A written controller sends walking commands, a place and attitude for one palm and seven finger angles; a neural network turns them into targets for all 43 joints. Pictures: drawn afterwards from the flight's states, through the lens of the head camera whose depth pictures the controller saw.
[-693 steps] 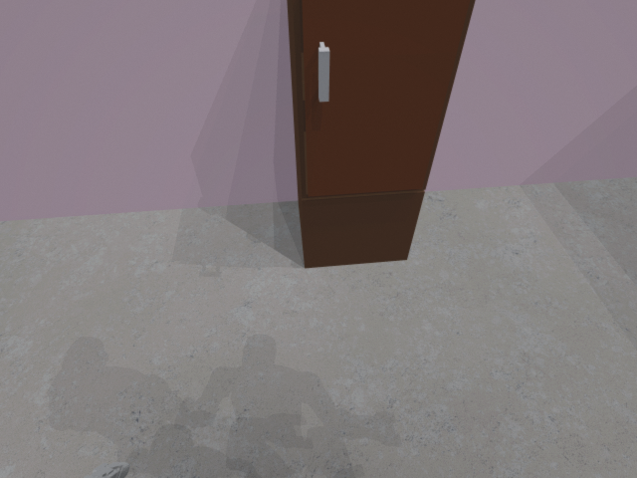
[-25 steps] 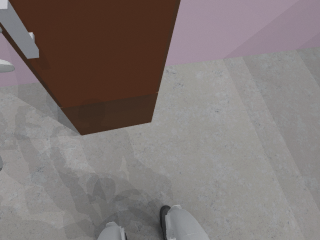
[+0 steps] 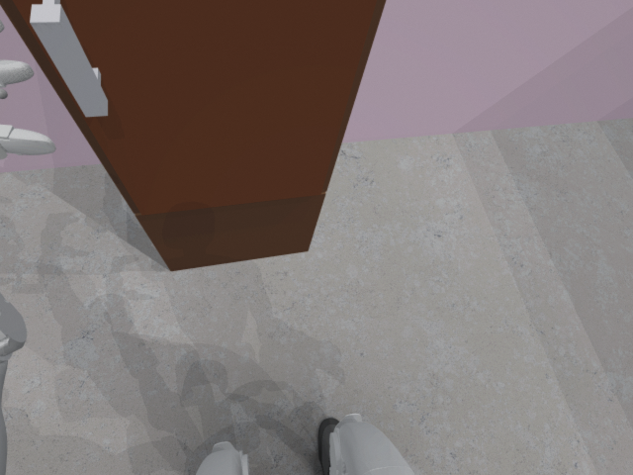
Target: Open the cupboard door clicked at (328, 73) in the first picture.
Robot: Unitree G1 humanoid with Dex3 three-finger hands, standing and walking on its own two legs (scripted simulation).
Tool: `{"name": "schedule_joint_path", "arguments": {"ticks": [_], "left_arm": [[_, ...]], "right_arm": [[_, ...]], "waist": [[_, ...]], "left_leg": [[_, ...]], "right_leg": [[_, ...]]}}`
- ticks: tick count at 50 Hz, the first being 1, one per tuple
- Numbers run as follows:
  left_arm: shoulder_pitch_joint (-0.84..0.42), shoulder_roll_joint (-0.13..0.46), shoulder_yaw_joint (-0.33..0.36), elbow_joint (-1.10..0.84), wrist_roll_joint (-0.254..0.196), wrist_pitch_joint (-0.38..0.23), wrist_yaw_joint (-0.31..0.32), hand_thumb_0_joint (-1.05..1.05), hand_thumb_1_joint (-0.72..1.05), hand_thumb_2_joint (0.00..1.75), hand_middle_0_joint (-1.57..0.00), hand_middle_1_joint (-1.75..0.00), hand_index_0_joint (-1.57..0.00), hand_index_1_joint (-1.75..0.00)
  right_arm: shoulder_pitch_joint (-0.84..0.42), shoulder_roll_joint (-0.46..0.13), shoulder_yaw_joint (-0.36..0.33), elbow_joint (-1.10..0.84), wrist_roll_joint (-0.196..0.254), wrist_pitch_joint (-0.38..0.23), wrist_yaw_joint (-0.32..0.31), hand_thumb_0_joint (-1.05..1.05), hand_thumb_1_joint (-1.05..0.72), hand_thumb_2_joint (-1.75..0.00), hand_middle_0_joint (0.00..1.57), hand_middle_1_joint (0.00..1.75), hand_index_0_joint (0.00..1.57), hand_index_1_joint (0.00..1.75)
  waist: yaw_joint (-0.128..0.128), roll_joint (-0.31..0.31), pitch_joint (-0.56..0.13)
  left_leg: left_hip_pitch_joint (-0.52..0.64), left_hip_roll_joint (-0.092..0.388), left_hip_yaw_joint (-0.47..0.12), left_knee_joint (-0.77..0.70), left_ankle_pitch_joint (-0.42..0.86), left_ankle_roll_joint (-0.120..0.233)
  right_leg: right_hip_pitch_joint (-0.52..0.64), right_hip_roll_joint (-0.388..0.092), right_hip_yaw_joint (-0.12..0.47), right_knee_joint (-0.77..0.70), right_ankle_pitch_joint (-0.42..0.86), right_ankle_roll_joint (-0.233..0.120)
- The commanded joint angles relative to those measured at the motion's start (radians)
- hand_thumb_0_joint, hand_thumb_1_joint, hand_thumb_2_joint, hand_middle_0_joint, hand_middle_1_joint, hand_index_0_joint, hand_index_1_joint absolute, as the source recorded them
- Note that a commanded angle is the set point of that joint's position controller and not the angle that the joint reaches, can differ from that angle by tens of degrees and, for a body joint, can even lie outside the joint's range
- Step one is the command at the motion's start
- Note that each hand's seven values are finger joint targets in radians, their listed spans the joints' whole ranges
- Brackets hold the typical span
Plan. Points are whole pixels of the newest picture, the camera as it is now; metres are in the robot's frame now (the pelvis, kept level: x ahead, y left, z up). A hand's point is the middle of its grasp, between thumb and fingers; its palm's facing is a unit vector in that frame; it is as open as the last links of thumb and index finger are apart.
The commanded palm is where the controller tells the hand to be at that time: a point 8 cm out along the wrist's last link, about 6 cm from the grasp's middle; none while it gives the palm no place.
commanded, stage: move the hooked fingers beside the handle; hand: left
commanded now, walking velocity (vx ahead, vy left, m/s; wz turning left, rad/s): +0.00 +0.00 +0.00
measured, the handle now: (75, 52) +0.57 +0.22 +0.11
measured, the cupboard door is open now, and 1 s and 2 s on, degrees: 0 0 0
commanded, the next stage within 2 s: slide the fingers in behind the handle in 0.08 s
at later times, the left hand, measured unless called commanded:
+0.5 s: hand (14, 95) +0.52 +0.27 +0.10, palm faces +0.08 -1.00 +0.01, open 14.0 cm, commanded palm +0.49 +0.31 +0.10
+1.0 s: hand (57, 91) +0.53 +0.24 +0.10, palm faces +0.08 -1.00 +0.01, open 14.0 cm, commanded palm +0.50 +0.27 +0.10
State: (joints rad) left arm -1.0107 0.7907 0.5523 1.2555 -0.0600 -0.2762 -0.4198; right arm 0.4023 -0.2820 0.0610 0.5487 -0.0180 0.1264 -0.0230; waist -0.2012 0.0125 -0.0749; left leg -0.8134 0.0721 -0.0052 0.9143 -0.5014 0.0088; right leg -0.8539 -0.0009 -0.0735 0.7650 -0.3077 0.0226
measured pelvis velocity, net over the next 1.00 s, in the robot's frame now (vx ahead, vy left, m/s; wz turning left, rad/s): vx -0.01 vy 0.00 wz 0.00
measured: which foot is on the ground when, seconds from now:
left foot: down 0.00-1.00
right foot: down 0.00-1.00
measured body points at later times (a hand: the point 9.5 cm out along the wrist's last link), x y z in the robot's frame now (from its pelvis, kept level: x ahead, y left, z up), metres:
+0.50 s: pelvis -0.01 +0.00 +0.00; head +0.14 +0.03 +0.42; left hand +0.51 +0.33 +0.10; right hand -0.04 -0.27 -0.09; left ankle -0.05 +0.10 -0.69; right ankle +0.02 -0.14 -0.69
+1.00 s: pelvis -0.01 +0.00 +0.00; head +0.14 +0.03 +0.43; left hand +0.52 +0.29 +0.10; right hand -0.02 -0.26 -0.10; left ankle -0.05 +0.10 -0.69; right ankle +0.02 -0.14 -0.69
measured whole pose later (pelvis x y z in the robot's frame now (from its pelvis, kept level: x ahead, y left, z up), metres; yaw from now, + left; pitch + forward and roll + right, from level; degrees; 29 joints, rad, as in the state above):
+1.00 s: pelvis -0.01 +0.00 +0.00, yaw +0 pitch +22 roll -4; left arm -1.01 0.65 0.49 1.22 -0.06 -0.30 -0.29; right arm 0.44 -0.26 0.05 0.58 -0.03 0.10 -0.01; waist -0.20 0.03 -0.09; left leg -0.80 0.07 0.00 0.91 -0.49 0.01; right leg -0.85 -0.01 -0.06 0.77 -0.30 0.02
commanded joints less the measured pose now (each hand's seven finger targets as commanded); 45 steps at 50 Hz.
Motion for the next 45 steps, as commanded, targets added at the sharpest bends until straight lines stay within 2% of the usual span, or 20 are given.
{"name": "schedule_joint_path", "arguments": {"ticks": [1, 4, 7, 8, 9, 12, 14, 16, 17, 19, 23, 29, 33, 34, 37, 38, 39, 41, 42, 45], "left_arm": [[-0.392, 0.331, 0.025, -0.223, -0.015, -0.070, 0.002, 0.00, -0.50, 0.30, -0.30, -1.20, -0.30, -1.20], [-0.406, 0.310, 0.010, -0.233, -0.026, -0.064, -0.008, 0.00, -0.50, 0.30, -0.30, -1.20, -0.30, -1.20], [-0.418, 0.309, 0.017, -0.200, -0.034, -0.058, -0.007, 0.00, -0.50, 0.30, -0.30, -1.20, -0.30, -1.20], [-0.427, 0.346, 0.038, -0.219, -0.030, -0.062, -0.007, 0.00, -0.50, 0.30, -0.30, -1.20, -0.30, -1.20], [-0.394, 0.350, 0.046, -0.207, -0.026, -0.062, -0.006, 0.00, -0.50, 0.30, -0.30, -1.20, -0.30, -1.20], [-0.393, 0.287, 0.002, -0.224, -0.031, -0.068, -0.008, 0.00, -0.50, 0.30, -0.30, -1.20, -0.30, -1.20], [-0.386, 0.295, 0.015, -0.202, -0.039, -0.063, -0.006, 0.00, -0.50, 0.30, -0.30, -1.20, -0.30, -1.20], [-0.401, 0.288, 0.004, -0.212, -0.036, -0.060, -0.003, 0.00, -0.50, 0.30, -0.30, -1.20, -0.30, -1.20], [-0.425, 0.275, -0.004, -0.233, -0.035, -0.066, -0.001, 0.00, -0.50, 0.30, -0.30, -1.20, -0.30, -1.20], [-0.404, 0.290, 0.013, -0.219, -0.034, -0.066, 0.009, 0.00, -0.50, 0.30, -0.30, -1.20, -0.30, -1.20], [-0.402, 0.312, 0.027, -0.226, -0.026, -0.072, 0.025, 0.00, -0.50, 0.30, -0.30, -1.20, -0.30, -1.20], [-0.419, 0.293, 0.015, -0.230, -0.025, -0.076, 0.037, 0.00, -0.50, 0.30, -0.30, -1.20, -0.30, -1.20], [-0.431, 0.260, -0.001, -0.272, -0.032, -0.086, 0.042, 0.00, -0.50, 0.30, -0.30, -1.20, -0.30, -1.20], [-0.419, 0.219, -0.024, -0.269, -0.031, -0.083, 0.044, 0.00, -0.50, 0.30, -0.30, -1.20, -0.30, -1.20], [-0.404, 0.172, -0.037, -0.258, -0.046, -0.076, 0.057, 0.00, -0.50, 0.30, -0.30, -1.20, -0.30, -1.20], [-0.430, 0.160, -0.050, -0.271, -0.043, -0.073, 0.063, 0.00, -0.50, 0.30, -0.30, -1.20, -0.30, -1.20], [-0.428, 0.137, -0.063, -0.260, -0.039, -0.068, 0.072, 0.00, -0.50, 0.30, -0.30, -1.20, -0.30, -1.20], [-0.417, 0.143, -0.050, -0.222, -0.035, -0.061, 0.091, 0.00, -0.50, 0.30, -0.30, -1.20, -0.30, -1.20], [-0.424, 0.186, -0.018, -0.241, -0.031, -0.070, 0.103, 0.00, -0.50, 0.30, -0.30, -1.20, -0.30, -1.20], [-0.461, 0.140, -0.062, -0.267, -0.010, -0.082, 0.125, 0.00, -0.50, 0.30, -0.30, -1.20, -0.30, -1.20]], "right_arm": [[0.233, -0.194, -0.067, -0.019, -0.001, -0.001, -0.008, 0.00, -0.90, -0.90, 0.20, 0.30, 0.20, 0.30], [0.232, -0.197, -0.068, -0.021, 0.001, 0.001, -0.011, 0.00, -0.90, -0.90, 0.20, 0.30, 0.20, 0.30], [0.240, -0.201, -0.066, -0.015, 0.000, -0.003, -0.016, 0.00, -0.90, -0.90, 0.20, 0.30, 0.20, 0.30], [0.240, -0.203, -0.067, -0.015, -0.001, -0.003, -0.016, 0.00, -0.90, -0.90, 0.20, 0.30, 0.20, 0.30], [0.243, -0.202, -0.067, -0.018, -0.002, -0.004, -0.014, 0.00, -0.90, -0.90, 0.20, 0.30, 0.20, 0.30], [0.244, -0.198, -0.068, -0.015, -0.002, -0.004, -0.012, 0.00, -0.90, -0.90, 0.20, 0.30, 0.20, 0.30], [0.246, -0.200, -0.070, -0.010, -0.001, -0.003, -0.011, 0.00, -0.90, -0.90, 0.20, 0.30, 0.20, 0.30], [0.242, -0.199, -0.070, -0.010, 0.000, -0.004, -0.012, 0.00, -0.90, -0.90, 0.20, 0.30, 0.20, 0.30], [0.245, -0.198, -0.069, -0.009, -0.003, -0.007, -0.013, 0.00, -0.90, -0.90, 0.20, 0.30, 0.20, 0.30], [0.249, -0.198, -0.071, -0.005, -0.004, -0.008, -0.011, 0.00, -0.90, -0.90, 0.20, 0.30, 0.20, 0.30], [0.242, -0.197, -0.069, -0.010, -0.003, -0.011, -0.009, 0.00, -0.90, -0.90, 0.20, 0.30, 0.20, 0.30], [0.242, -0.197, -0.071, -0.009, -0.004, -0.015, -0.010, 0.00, -0.90, -0.90, 0.20, 0.30, 0.20, 0.30], [0.244, -0.194, -0.076, -0.003, -0.005, -0.020, -0.009, 0.00, -0.90, -0.90, 0.20, 0.30, 0.20, 0.30], [0.244, -0.189, -0.076, -0.002, -0.008, -0.019, -0.007, 0.00, -0.90, -0.90, 0.20, 0.30, 0.20, 0.30], [0.248, -0.191, -0.081, 0.003, -0.008, -0.020, -0.005, 0.00, -0.90, -0.90, 0.20, 0.30, 0.20, 0.30], [0.243, -0.187, -0.078, 0.007, -0.008, -0.022, -0.003, 0.00, -0.90, -0.90, 0.20, 0.30, 0.20, 0.30], [0.245, -0.185, -0.081, 0.012, -0.010, -0.023, -0.002, 0.00, -0.90, -0.90, 0.20, 0.30, 0.20, 0.30], [0.246, -0.187, -0.080, 0.015, -0.011, -0.024, 0.001, 0.00, -0.90, -0.90, 0.20, 0.30, 0.20, 0.30], [0.249, -0.190, -0.078, 0.011, -0.013, -0.025, -0.002, 0.00, -0.90, -0.90, 0.20, 0.30, 0.20, 0.30], [0.243, -0.177, -0.078, 0.012, -0.014, -0.031, 0.003, 0.00, -0.90, -0.90, 0.20, 0.30, 0.20, 0.30]], "waist": [[0.005, 0.233, -0.497], [0.000, 0.241, -0.495], [-0.015, 0.181, -0.471], [0.001, 0.223, -0.501], [0.010, 0.212, -0.508], [-0.005, 0.218, -0.492], [-0.004, 0.182, -0.475], [-0.005, 0.192, -0.471], [-0.008, 0.238, -0.479], [-0.004, 0.192, -0.484], [0.008, 0.220, -0.481], [0.001, 0.199, -0.483], [0.000, 0.245, -0.518], [0.001, 0.263, -0.517], [-0.007, 0.202, -0.500], [-0.007, 0.244, -0.494], [-0.012, 0.226, -0.482], [-0.015, 0.173, -0.444], [-0.004, 0.161, -0.464], [-0.009, 0.217, -0.469]], "left_leg": [[0.299, -0.027, -0.033, -0.071, 0.691, -0.003], [0.315, -0.026, -0.038, -0.077, 0.680, -0.005], [0.273, -0.028, -0.038, -0.081, 0.626, 0.004], [0.278, -0.030, -0.035, -0.081, 0.622, 0.000], [0.275, -0.032, -0.035, -0.081, 0.627, 0.000], [0.288, -0.029, -0.034, -0.080, 0.638, 0.001], [0.265, -0.029, -0.031, -0.084, 0.595, 0.003], [0.250, -0.033, -0.029, -0.090, 0.562, 0.006], [0.274, -0.033, -0.029, -0.090, 0.582, 0.003], [0.269, -0.030, -0.034, -0.089, 0.571, 0.003], [0.244, -0.033, -0.027, -0.092, 0.557, 0.003], [0.244, -0.033, -0.028, -0.094, 0.536, 0.005], [0.312, -0.028, -0.034, -0.089, 0.608, -0.004], [0.333, -0.026, -0.038, -0.088, 0.637, -0.010], [0.337, -0.022, -0.046, -0.088, 0.654, -0.007], [0.342, -0.023, -0.045, -0.090, 0.652, -0.012], [0.343, -0.023, -0.046, -0.090, 0.643, -0.012], [0.292, -0.027, -0.041, -0.094, 0.584, -0.004], [0.283, -0.028, -0.046, -0.096, 0.595, -0.002], [0.304, -0.029, -0.042, -0.095, 0.607, -0.009]], "right_leg": [[0.321, 0.047, 0.024, 0.013, 0.449, -0.041], [0.297, 0.048, 0.020, 0.007, 0.417, -0.039], [0.305, 0.049, 0.020, 0.003, 0.409, -0.040], [0.318, 0.048, 0.024, 0.008, 0.409, -0.040], [0.328, 0.048, 0.024, 0.008, 0.413, -0.043], [0.303, 0.050, 0.022, 0.006, 0.411, -0.043], [0.308, 0.051, 0.021, -0.001, 0.394, -0.040], [0.312, 0.049, 0.024, -0.004, 0.380, -0.039], [0.295, 0.048, 0.023, -0.001, 0.380, -0.045], [0.300, 0.051, 0.020, -0.001, 0.368, -0.042], [0.320, 0.049, 0.027, 0.002, 0.378, -0.044], [0.321, 0.049, 0.027, -0.001, 0.365, -0.042], [0.293, 0.049, 0.022, 0.002, 0.379, -0.043], [0.276, 0.050, 0.017, 0.002, 0.376, -0.044], [0.269, 0.054, 0.011, -0.002, 0.375, -0.044], [0.255, 0.051, 0.011, -0.003, 0.369, -0.042], [0.241, 0.052, 0.007, -0.005, 0.353, -0.041], [0.258, 0.051, 0.010, -0.010, 0.347, -0.040], [0.289, 0.050, 0.013, -0.002, 0.366, -0.043], [0.273, 0.046, 0.014, 0.002, 0.367, -0.042]]}}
